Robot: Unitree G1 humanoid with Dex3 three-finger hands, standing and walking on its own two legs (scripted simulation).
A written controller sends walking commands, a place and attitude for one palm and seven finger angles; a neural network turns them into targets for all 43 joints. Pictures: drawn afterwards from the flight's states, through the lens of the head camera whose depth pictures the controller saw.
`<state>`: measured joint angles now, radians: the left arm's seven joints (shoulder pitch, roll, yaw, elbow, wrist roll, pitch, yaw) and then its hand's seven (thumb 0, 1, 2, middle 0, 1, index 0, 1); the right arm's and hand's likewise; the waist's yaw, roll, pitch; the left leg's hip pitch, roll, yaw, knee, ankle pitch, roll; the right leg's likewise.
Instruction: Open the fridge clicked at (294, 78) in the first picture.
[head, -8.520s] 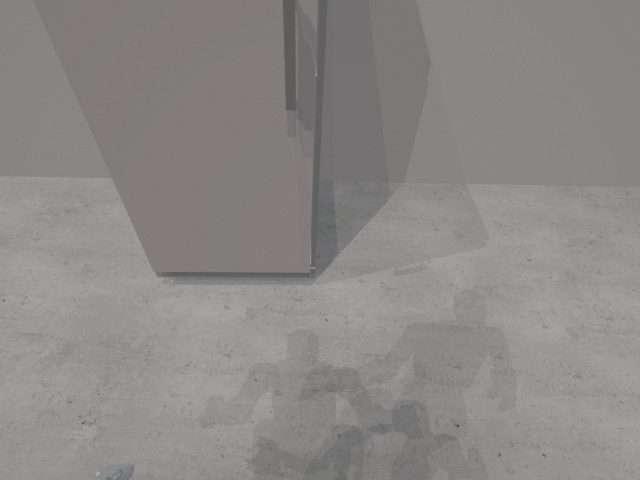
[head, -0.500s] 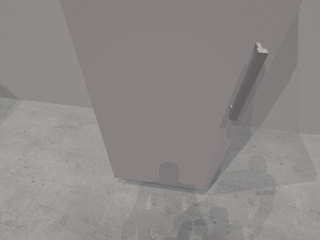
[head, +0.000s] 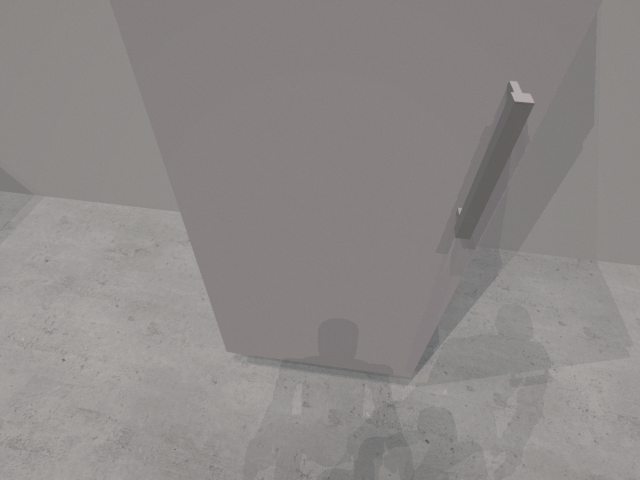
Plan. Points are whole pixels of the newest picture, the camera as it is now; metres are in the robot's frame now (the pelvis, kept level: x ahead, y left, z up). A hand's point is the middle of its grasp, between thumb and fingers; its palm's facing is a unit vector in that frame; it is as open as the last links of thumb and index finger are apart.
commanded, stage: look again from close up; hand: right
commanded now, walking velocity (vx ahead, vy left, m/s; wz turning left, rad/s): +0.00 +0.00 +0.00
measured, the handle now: (485, 167) +0.52 -0.21 +0.13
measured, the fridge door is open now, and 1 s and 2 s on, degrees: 0 0 0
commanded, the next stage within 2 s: raise the hand to about handle height in 0.04 s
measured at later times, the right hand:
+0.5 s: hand (475, 440) +0.18 -0.16 +0.00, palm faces +0.03 +1.00 +0.04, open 8.2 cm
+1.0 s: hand (556, 420) +0.20 -0.24 +0.04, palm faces +0.15 +0.99 -0.03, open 11.2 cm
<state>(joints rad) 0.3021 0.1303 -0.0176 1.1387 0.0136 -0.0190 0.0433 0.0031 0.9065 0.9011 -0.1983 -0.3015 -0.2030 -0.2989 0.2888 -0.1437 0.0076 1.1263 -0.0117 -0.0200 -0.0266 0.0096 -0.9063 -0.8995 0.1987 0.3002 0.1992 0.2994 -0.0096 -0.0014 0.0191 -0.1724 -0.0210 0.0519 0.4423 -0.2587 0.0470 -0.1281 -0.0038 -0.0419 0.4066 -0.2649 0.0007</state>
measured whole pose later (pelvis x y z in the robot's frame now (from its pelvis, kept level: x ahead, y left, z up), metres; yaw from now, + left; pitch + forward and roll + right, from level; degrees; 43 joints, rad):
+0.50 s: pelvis -0.02 +0.00 -0.04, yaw +0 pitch +6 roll -1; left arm 0.15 0.26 0.06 0.56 -0.01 -0.22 0.02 0.01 0.91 0.90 -0.20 -0.30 -0.20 -0.30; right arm 0.39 -0.14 -0.11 0.11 0.23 -0.46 0.23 0.01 -0.69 -0.80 0.21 0.45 0.22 0.45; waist 0.01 0.04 -0.11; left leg -0.55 0.00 0.05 0.85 -0.41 0.05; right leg -0.51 0.00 -0.05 0.82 -0.43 0.00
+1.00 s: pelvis -0.03 -0.02 -0.04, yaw -1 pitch +6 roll +1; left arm 0.31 0.18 -0.05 0.57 -0.04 -0.19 0.08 0.02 0.90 0.90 -0.21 -0.30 -0.21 -0.30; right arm 0.36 -0.26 -0.26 -0.09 0.32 -0.15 0.17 0.01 -0.09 -0.56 0.26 0.82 0.26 0.82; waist 0.01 -0.03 -0.08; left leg -0.52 -0.01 0.07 0.79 -0.37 0.02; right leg -0.52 -0.01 -0.03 0.83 -0.42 -0.03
